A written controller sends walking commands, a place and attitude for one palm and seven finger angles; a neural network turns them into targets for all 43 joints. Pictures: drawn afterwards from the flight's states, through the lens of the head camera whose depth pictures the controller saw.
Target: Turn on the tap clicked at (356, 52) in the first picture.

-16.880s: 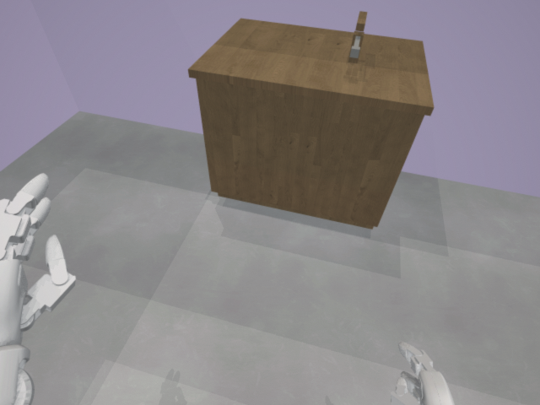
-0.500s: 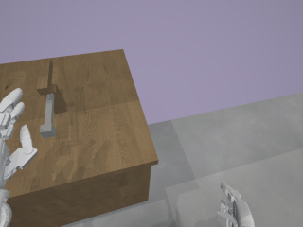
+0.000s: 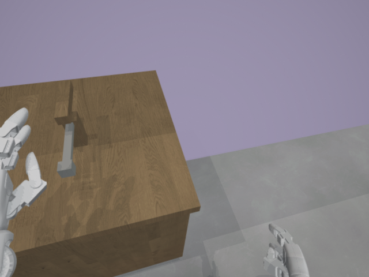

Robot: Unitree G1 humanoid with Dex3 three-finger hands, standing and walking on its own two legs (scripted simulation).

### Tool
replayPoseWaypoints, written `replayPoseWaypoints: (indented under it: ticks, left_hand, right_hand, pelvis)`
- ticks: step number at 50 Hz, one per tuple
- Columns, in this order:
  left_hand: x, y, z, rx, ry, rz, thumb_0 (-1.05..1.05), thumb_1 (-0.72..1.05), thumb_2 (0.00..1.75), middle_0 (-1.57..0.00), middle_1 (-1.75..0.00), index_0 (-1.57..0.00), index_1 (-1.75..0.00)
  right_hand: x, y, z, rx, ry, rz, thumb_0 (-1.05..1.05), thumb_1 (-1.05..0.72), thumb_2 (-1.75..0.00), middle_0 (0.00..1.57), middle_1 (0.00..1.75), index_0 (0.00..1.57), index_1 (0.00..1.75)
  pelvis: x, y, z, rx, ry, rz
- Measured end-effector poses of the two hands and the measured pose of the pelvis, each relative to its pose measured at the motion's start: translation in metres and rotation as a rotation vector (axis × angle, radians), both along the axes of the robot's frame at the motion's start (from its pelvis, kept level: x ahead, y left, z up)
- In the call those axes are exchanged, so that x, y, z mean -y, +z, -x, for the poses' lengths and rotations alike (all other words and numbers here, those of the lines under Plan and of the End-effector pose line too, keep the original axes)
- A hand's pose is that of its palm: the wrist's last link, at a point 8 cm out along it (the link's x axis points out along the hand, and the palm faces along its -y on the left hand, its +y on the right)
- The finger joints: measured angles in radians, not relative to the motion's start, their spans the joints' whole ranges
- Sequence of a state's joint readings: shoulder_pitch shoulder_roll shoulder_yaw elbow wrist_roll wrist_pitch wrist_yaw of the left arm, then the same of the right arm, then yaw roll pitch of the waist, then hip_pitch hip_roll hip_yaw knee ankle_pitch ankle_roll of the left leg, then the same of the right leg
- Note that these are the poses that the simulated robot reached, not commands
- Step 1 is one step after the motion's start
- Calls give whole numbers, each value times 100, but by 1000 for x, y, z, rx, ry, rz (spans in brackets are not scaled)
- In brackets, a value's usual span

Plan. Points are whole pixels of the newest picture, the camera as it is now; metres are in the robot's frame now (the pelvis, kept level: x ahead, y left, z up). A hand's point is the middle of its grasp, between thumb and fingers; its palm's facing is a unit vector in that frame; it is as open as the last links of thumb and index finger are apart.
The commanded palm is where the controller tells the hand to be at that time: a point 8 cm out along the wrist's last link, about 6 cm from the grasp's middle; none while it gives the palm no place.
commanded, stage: come to a stop and stand still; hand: left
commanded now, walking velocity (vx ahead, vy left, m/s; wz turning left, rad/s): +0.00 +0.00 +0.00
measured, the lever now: (66, 168) +0.31 +0.28 +0.05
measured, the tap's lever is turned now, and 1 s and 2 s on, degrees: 0 0 0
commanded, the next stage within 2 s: look again from close up in 0.42 s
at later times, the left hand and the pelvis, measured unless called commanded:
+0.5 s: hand (28, 187) +0.21 +0.26 +0.16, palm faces +0.36 -0.84 -0.40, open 7.4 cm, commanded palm +0.15 +0.30 +0.17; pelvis -0.01 +0.02 +0.00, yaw +0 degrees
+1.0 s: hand (19, 183) +0.22 +0.28 +0.15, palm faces +0.37 -0.77 -0.52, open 7.5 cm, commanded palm +0.14 +0.28 +0.17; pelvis -0.01 +0.00 +0.00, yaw +1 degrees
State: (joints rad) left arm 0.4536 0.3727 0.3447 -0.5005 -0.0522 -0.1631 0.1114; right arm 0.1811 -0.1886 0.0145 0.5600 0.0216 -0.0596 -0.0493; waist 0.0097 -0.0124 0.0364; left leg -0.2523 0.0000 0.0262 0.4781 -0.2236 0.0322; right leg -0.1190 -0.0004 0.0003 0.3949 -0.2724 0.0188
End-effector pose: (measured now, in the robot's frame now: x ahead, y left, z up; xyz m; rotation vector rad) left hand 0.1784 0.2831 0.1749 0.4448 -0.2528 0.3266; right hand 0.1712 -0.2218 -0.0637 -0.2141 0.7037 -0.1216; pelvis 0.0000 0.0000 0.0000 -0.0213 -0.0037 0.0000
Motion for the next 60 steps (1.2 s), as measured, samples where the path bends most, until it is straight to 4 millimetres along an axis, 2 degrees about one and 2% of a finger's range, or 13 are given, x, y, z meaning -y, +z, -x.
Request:
replayPoseWaypoints:
  ticks: [11,26,30,33,36,41,45,48,50,52,54,56,60]
  left_hand:
    - [-18,-6,4,-10,24,24,1,89,89,-21,-31,-21,-31]
    - [-18,-1,7,-23,14,-19,1,89,89,-21,-31,-21,-31]
    - [-32,34,-7,96,30,-221,1,88,89,-22,-31,-21,-31]
    - [-42,52,-15,152,84,-256,1,88,89,-22,-31,-21,-31]
    - [-30,44,-14,107,49,-233,1,89,89,-21,-31,-20,-31]
    - [-1,-4,0,-68,-68,-119,1,89,89,-21,-31,-20,-31]
    - [-9,-25,5,-117,-50,-81,1,88,89,-22,-31,-21,-31]
    - [-24,-24,4,-85,0,-74,1,88,89,-22,-31,-21,-31]
    - [-38,-3,-2,0,16,-180,1,88,89,-23,-31,-22,-31]
    - [-46,15,-6,121,39,-173,2,88,89,-23,-31,-22,-31]
    - [-40,23,-8,193,31,-120,2,88,89,-22,-31,-21,-31]
    - [-24,23,-8,208,-25,-76,1,89,89,-21,-31,-20,-31]
    - [1,10,1,101,-141,-51,1,89,89,-21,-31,-20,-30]
  right_hand:
    - [-20,-1,4,-14,26,-2,1,-91,-90,20,30,20,30]
    - [-15,-8,23,-42,-13,-13,1,-91,-90,20,30,20,30]
    - [-17,-17,26,-58,64,7,1,-91,-90,20,30,20,30]
    - [-14,-26,26,-81,97,-21,1,-91,-90,20,30,20,30]
    - [-6,-27,28,-77,77,-48,1,-91,-90,20,30,20,30]
    - [11,-22,32,-81,43,-13,1,-91,-90,20,30,20,30]
    - [20,-18,31,-115,54,50,1,-91,-90,20,30,20,30]
    - [20,-14,27,-122,73,76,1,-91,-90,20,30,20,30]
    - [15,-11,23,-114,111,100,1,-91,-90,20,30,20,30]
    - [8,-6,19,-80,111,84,2,-91,-90,20,30,20,30]
    - [0,1,14,-8,96,53,2,-91,-90,20,30,20,30]
    - [-8,6,10,65,80,19,2,-91,-90,20,30,20,30]
    - [-21,8,12,132,29,-40,1,-91,-90,20,30,20,30]
  pelvis:
    - [-13,1,3,1,3,5]
    - [-15,2,7,-1,4,5]
    - [-7,-3,16,-1,25,-9]
    - [-3,-4,19,-24,18,-5]
    - [-2,-3,15,-42,-3,-3]
    - [-3,-3,7,-44,-17,-8]
    - [-2,-3,7,-36,4,-6]
    - [-2,-4,10,-30,18,-3]
    - [-1,-4,14,-33,10,-2]
    - [-3,-4,18,-27,0,0]
    - [-8,-4,20,-18,-12,0]
    - [-15,-6,21,-12,-20,-2]
    - [-23,-6,23,-7,-29,-1]
